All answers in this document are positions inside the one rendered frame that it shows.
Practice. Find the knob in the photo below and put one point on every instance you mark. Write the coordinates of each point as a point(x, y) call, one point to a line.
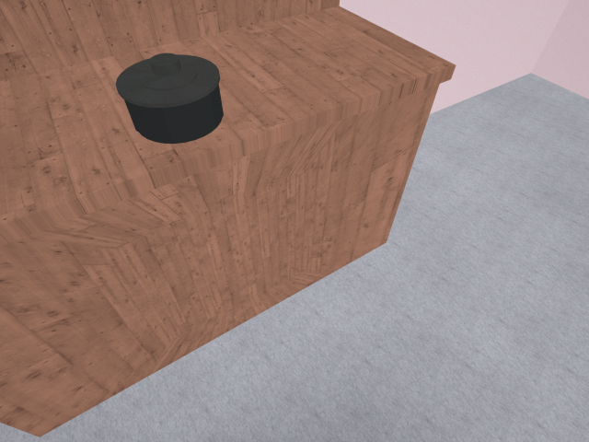
point(165, 64)

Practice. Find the pot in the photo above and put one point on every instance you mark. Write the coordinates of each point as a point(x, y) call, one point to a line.
point(180, 124)

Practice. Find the table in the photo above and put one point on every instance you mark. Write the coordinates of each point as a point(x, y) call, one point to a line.
point(120, 255)

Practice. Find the lid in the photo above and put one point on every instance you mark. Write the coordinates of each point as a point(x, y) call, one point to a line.
point(197, 78)

